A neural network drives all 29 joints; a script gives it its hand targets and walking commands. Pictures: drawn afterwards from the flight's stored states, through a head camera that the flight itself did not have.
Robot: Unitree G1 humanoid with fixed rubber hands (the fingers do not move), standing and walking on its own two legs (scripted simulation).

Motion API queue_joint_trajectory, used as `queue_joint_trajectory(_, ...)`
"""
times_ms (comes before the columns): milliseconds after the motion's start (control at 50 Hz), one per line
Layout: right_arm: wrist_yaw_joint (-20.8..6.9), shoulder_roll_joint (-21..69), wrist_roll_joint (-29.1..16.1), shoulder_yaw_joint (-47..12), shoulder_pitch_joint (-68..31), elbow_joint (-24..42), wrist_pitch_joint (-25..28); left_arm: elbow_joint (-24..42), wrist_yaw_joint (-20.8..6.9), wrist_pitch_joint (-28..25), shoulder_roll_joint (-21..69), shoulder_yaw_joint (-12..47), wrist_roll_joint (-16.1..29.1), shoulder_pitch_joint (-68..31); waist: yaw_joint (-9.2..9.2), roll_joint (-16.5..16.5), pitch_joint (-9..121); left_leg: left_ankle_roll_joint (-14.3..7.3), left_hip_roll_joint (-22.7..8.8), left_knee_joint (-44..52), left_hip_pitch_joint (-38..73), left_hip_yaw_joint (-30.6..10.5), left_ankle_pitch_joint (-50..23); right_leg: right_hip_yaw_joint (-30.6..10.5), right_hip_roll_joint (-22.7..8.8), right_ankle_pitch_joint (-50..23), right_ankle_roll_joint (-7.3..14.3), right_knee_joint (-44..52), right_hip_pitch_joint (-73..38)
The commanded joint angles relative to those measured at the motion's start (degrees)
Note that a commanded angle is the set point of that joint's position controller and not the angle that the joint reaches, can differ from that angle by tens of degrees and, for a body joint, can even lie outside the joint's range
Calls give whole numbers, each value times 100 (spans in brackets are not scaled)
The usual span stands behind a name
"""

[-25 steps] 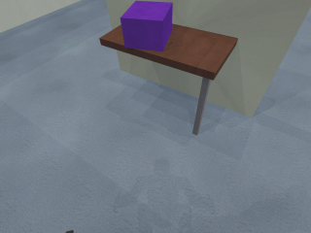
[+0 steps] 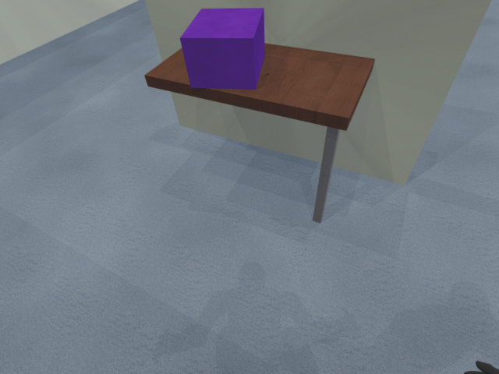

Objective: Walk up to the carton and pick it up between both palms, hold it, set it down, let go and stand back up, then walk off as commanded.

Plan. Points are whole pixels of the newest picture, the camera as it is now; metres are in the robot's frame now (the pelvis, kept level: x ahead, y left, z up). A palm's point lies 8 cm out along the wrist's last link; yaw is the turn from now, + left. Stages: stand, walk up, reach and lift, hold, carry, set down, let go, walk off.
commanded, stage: walk up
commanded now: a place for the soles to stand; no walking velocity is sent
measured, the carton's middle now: (227, 47) +1.22 +0.16 -0.02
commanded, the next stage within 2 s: none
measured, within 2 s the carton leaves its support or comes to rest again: neither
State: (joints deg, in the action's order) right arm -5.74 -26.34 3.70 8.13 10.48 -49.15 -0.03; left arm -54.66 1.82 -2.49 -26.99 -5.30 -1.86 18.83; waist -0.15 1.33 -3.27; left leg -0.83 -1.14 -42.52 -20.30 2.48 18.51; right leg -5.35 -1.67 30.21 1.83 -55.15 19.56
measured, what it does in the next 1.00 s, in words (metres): walks ahead, turning right: right foot, then left foot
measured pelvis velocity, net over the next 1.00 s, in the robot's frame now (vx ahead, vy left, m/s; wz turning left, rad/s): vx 0.31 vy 0.19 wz -0.27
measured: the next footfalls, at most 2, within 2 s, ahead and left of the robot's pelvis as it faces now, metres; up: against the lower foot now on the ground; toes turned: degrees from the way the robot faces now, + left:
right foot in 0.24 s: +0.20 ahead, -0.07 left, +0.00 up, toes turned -12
left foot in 0.70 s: +0.39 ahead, +0.28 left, +0.00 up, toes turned -6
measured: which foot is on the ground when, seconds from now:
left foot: down 0.00-0.26, up 0.28-0.68, down 0.70-1.00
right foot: up 0.00-0.22, down 0.24-0.72, up 0.74-0.98, down 1.00-1.00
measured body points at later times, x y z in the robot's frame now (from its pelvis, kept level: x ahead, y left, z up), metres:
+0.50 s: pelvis +0.16 +0.06 -0.01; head +0.17 +0.01 +0.44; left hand +0.25 +0.40 -0.06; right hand +0.22 -0.27 -0.13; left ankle +0.22 +0.20 -0.66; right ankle +0.17 -0.06 -0.71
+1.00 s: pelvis +0.31 +0.19 -0.03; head +0.33 +0.16 +0.42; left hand +0.49 +0.51 -0.10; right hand +0.29 -0.15 -0.14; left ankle +0.35 +0.28 -0.71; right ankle +0.38 +0.08 -0.71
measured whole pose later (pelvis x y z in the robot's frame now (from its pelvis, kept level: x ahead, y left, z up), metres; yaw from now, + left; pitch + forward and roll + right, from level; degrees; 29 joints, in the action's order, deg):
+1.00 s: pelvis +0.31 +0.19 -0.03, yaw -16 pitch -3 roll +2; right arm -4.5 -24.9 2.5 5.2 16.1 -42.7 -0.6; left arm -48.9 4.1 -7.2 -27.2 -3.8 -0.4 18.5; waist -4.4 1.2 -6.1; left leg -3.0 -2.9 -55.5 -22.8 10.3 29.2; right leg 5.7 -3.2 26.7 3.1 -56.1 31.0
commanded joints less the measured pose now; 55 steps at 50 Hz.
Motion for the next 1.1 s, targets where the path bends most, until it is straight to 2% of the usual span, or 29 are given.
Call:
queue_joint_trajectory(0, 75, -1440, -116, 215, -420, 689, 74, 444, 27, -244, -1357, -220, 117, -1, -145, 683, -651, -1320, -2083, 3355, 573, -3261, 3770, 459, -202, -246, 36, -1227, 2237)
queue_joint_trajectory(120, 103, -1348, -144, 150, 109, 832, 166, 534, -165, -307, -1064, -153, 227, 139, -226, 822, -662, -1220, -1530, 2623, 371, -1217, 1235, 775, -471, -1164, -78, 491, 1107)
queue_joint_trajectory(140, 125, -1244, -109, 121, 178, 927, 153, 595, -155, -334, -997, -150, 189, -58, -274, 749, -630, -1281, -1630, 2695, 113, -1586, 1456, 841, -341, -1084, -16, 521, 810)
queue_joint_trajectory(200, 52, -1017, -88, 16, -492, 1282, 21, 345, -57, -397, -1193, -303, 186, 1225, 551, 397, -80, -952, -1280, 1364, -1278, -674, 1690, 887, -234, -1741, 168, 1832, -1738)
queue_joint_trajectory(220, 93, -638, -73, -121, -399, 1302, 31, 219, 57, -417, -1414, -410, 127, 1757, 779, -609, 436, -670, -802, -51, -1599, -206, 1417, 460, -341, -1634, 147, 2176, -2689)
queue_joint_trajectory(240, 71, -341, -101, -207, 281, 1359, 10, 418, 134, -450, -1813, -554, 90, 1845, 752, -1677, 600, -207, 58, -1917, -2356, 379, 1483, -1550, -1390, 119, 349, 3162, -3041)
queue_joint_trajectory(260, 90, -645, -135, -131, 502, 1337, -57, 761, 191, -500, -1959, -503, 124, 1257, 446, -1378, 643, 31, 248, -2760, -2653, -413, 1466, -4019, -2440, 2039, 809, 4437, -2392)
queue_joint_trajectory(280, 140, -1306, -137, 71, 591, 1171, -172, 951, 172, -413, -1910, -481, 237, 697, 247, -1357, 353, -2, -1, -2966, -2326, -803, 1492, -4265, -2425, 2701, 1077, 4512, -1752)
queue_joint_trajectory(340, 113, -1129, -95, 76, 474, 954, -142, 1168, 235, -477, -1323, -382, 206, 361, 89, -551, 180, -63, -489, -2837, -1962, -834, 686, -2395, -1921, 89, 1045, 3910, -1251)
queue_joint_trajectory(380, 133, -1116, -81, 58, 641, 912, -122, 1057, 257, -501, -1458, -398, 185, 560, 59, -624, 247, 14, -543, -2784, -1981, -905, 515, -1956, -1812, -2308, 1044, 3137, -1311)
queue_joint_trajectory(480, 57, -977, -72, 111, 117, 1258, -204, 1231, 326, -592, -1683, -394, 154, 466, 43, -991, -260, 118, -762, -2183, -1891, -772, 454, -1499, -1737, -1832, 1314, 2957, -399)
queue_joint_trajectory(540, -28, -979, 2, 161, -227, 1383, -245, 1118, 345, -640, -1790, -410, 76, 682, 102, -494, -328, 118, -896, -1899, -1853, -601, 127, -1243, -1485, -1688, 1223, 2846, -45)
queue_joint_trajectory(620, -84, -1013, -157, 240, -329, 1405, -106, 1192, 367, -608, -2085, -407, -51, 233, -155, -1136, -116, -41, -705, -986, -818, -297, 281, -974, -1420, -1535, 1105, 2487, 736)
queue_joint_trajectory(660, -63, -1141, -110, 390, 878, 956, -97, 1307, 385, -543, -1846, -340, -54, -321, -957, -639, 329, -231, -402, -415, 1094, -63, 322, -346, -1135, -1692, 802, 991, 1754)
queue_joint_trajectory(680, 3, -1429, -42, 534, 1754, 648, -39, 1294, 386, -500, -1436, -225, -91, -42, -1175, 542, 682, -202, -165, -38, 1915, -64, 362, 323, -560, -1855, 509, -657, 1977)
queue_joint_trajectory(700, 77, -1684, 61, 528, 1990, 698, -20, 1316, 436, -520, -790, -64, -74, 452, -1227, 2284, 542, -395, -923, 966, 1892, -1238, 1094, 568, 138, -621, 208, -2175, 2748)
queue_joint_trajectory(720, 105, -2087, -159, 526, 1144, 1035, 31, 1532, 514, -522, -940, -57, 48, 508, -906, 2875, 526, -794, -2142, 2871, 1597, -4166, 1682, 353, 614, 706, 54, -2780, 3302)
queue_joint_trajectory(740, 57, -2036, -249, 499, 313, 1048, 15, 1022, 525, -461, -1472, -123, 26, 428, -428, 1700, 252, -1550, -2351, 2639, 1159, -4333, 2835, 355, -105, 374, 111, -2768, 3075)
queue_joint_trajectory(760, 82, -1989, -328, 440, 74, 1221, -13, 1123, 498, -502, -1653, -75, 30, 363, -438, 1408, 287, -1555, -2383, 2569, 748, -4343, 3100, 142, -345, -60, 192, -2797, 2998)
queue_joint_trajectory(780, 122, -1787, -286, 381, -225, 1377, -14, 843, 445, -485, -1682, -182, 110, 606, -250, 741, 427, -1531, -2173, 2217, 743, -3283, 2789, 321, -435, -242, 21, -2667, 2750)
queue_joint_trajectory(820, 170, -1469, -206, 206, -17, 1331, 100, 723, 337, -471, -1528, -278, 172, 725, -165, 665, -109, -1253, -1640, 1707, 176, -2245, 1494, 495, -473, -423, 38, -1942, 2272)
queue_joint_trajectory(920, 187, -1294, -150, 101, 143, 1225, 79, 827, 281, -567, -1260, -217, 134, 373, -258, 912, -424, -1451, -1760, 1348, -468, -1610, 716, 855, -275, -8, 120, -96, 1306)
queue_joint_trajectory(960, 182, -1282, -75, 83, 36, 1307, 35, 559, 292, -575, -1062, -270, 165, 996, 92, 748, -81, -1158, -1552, 812, -1239, -978, 425, 1178, -51, -820, 223, 833, -125)
queue_joint_trajectory(980, 216, -1068, -49, -86, -359, 1525, -5, 398, 380, -615, -1244, -360, 136, 1705, 575, 232, 170, -916, -1278, -199, -2143, -664, 499, 844, -23, -1398, 261, 1256, -1236)
queue_joint_trajectory(1000, 234, -625, -51, -181, -560, 1669, -34, 197, 493, -590, -1604, -475, 25, 2345, 871, -1214, 455, -459, -707, -2118, -2751, 125, 708, -394, -648, -343, 430, 2297, -2119)
queue_joint_trajectory(1020, 232, -525, -85, -229, -137, 1786, -89, 606, 540, -599, -2150, -601, 46, 2063, 794, -2050, 581, -96, -89, -3236, -3512, -124, 1494, -3968, -2166, 550, 978, 3627, -2165)
queue_joint_trajectory(1040, 260, -1438, -37, 29, -113, 1638, -204, 788, 557, -538, -2267, -625, 153, 1576, 654, -748, 527, -73, -309, -3673, -3529, -720, 1624, -4920, -2808, 1055, 1530, 3592, -1988)
queue_joint_trajectory(1060, 279, -1615, -81, 109, -195, 1517, -202, 942, 548, -558, -2169, -581, 163, 1182, 421, -502, 171, -62, -627, -3608, -3432, -997, 1611, -4836, -2878, 888, 1872, 3539, -1423)
queue_joint_trajectory(1080, 279, -1433, -76, 138, -156, 1337, -193, 950, 581, -592, -1860, -476, 175, 991, 320, -32, 156, -31, -747, -3514, -3267, -896, 1394, -3703, -2462, -181, 1657, 3215, -1573)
